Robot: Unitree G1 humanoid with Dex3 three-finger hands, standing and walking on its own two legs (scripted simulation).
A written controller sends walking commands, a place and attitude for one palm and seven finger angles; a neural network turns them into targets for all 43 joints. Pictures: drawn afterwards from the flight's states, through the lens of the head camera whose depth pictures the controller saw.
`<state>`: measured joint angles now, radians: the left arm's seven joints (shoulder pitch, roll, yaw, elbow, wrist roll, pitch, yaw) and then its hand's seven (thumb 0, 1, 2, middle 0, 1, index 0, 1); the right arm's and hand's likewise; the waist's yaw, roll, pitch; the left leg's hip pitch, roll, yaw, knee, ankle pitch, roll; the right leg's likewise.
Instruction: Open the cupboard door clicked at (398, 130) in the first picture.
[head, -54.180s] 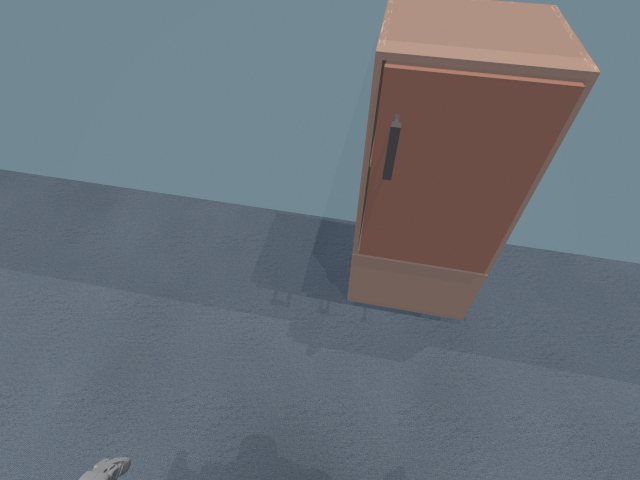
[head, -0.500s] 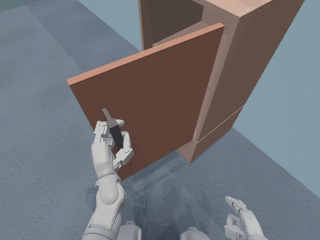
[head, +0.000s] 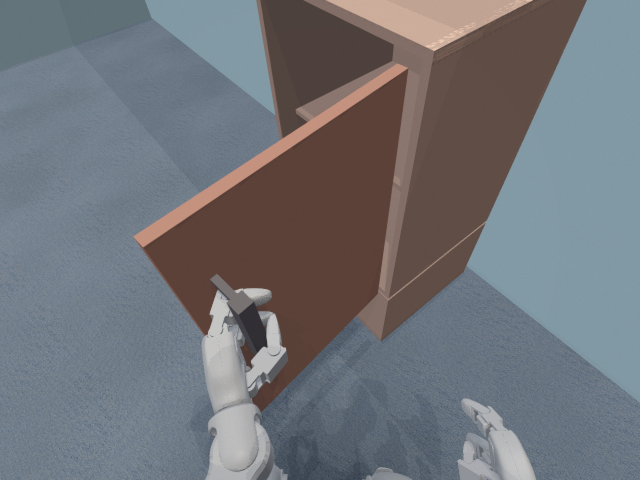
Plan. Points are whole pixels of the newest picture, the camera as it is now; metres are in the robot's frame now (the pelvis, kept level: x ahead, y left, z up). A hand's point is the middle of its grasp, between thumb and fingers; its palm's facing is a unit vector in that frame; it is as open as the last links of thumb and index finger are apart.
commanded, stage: open thumb and fingers to let go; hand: left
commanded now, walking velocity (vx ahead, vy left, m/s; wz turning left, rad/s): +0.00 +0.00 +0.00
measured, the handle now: (242, 319) +0.31 +0.11 +0.03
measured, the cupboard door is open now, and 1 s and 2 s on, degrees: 97 94 95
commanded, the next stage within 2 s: slide the hand sideways off the handle in 0.76 s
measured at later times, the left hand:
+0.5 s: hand (253, 346) +0.28 +0.09 +0.03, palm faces +0.33 -0.94 -0.03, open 13.1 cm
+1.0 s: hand (250, 368) +0.25 +0.09 +0.03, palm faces -0.04 -1.00 -0.03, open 16.0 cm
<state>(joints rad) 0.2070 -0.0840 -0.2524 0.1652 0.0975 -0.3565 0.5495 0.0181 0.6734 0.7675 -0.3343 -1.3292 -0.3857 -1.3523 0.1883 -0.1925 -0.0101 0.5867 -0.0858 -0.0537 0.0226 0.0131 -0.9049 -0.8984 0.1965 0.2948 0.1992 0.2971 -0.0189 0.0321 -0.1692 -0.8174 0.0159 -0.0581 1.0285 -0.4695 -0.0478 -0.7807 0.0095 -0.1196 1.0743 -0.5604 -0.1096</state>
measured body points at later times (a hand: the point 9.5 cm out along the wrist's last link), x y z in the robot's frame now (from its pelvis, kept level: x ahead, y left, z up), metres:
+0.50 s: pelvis -0.01 +0.02 -0.01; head +0.05 +0.00 +0.44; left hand +0.25 +0.14 +0.03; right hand +0.15 -0.20 -0.12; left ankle +0.02 +0.18 -0.66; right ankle -0.01 -0.04 -0.66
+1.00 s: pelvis -0.02 +0.06 -0.01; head +0.03 +0.05 +0.43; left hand +0.25 +0.14 +0.04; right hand +0.16 -0.16 -0.11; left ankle +0.02 +0.18 -0.66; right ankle -0.01 -0.04 -0.66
